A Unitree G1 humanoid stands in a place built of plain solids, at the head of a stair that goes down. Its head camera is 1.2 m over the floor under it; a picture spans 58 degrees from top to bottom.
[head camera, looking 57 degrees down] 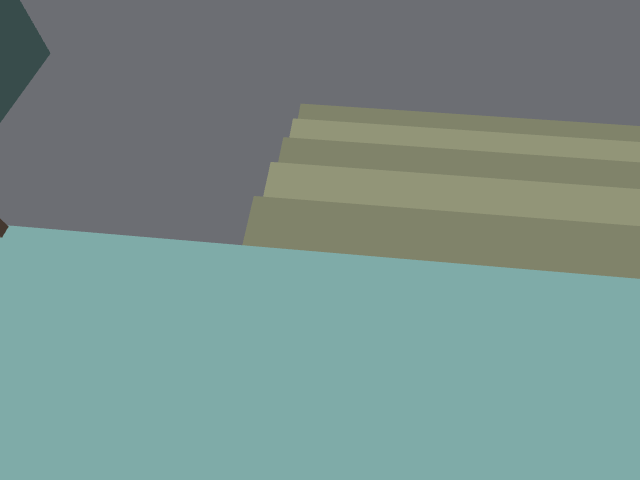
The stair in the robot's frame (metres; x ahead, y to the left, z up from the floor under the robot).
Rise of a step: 0.16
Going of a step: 0.33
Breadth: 2.53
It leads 6 degrees to the right of straight ahead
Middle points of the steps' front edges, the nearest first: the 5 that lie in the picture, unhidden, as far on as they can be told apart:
0.97 -0.99 -0.16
1.30 -1.03 -0.32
1.64 -1.06 -0.48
1.97 -1.09 -0.64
2.30 -1.12 -0.80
